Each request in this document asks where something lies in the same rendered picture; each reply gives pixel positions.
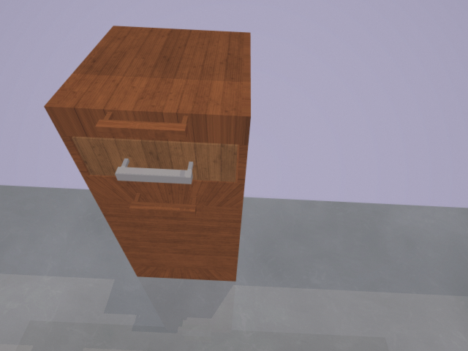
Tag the drawer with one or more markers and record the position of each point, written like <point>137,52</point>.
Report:
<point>211,161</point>

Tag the cabinet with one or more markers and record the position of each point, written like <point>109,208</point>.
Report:
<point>195,77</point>

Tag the handle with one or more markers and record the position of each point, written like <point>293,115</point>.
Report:
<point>142,129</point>
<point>125,173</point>
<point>169,209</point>

